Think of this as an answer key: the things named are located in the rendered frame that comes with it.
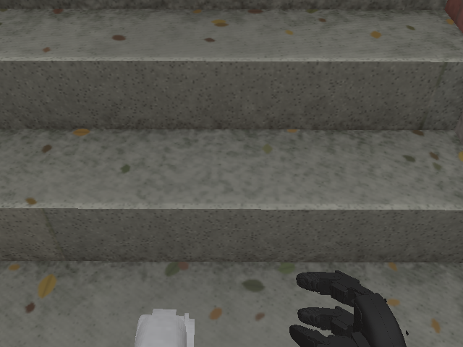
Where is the left robot shin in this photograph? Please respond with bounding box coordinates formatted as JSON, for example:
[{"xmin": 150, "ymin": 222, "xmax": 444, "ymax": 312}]
[{"xmin": 135, "ymin": 314, "xmax": 151, "ymax": 340}]

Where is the right robot hand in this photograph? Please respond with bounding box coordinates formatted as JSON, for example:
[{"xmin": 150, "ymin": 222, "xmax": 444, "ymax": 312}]
[{"xmin": 289, "ymin": 270, "xmax": 409, "ymax": 347}]

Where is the left robot thigh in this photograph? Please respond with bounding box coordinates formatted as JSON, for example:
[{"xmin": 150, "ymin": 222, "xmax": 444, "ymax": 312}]
[{"xmin": 135, "ymin": 309, "xmax": 195, "ymax": 347}]

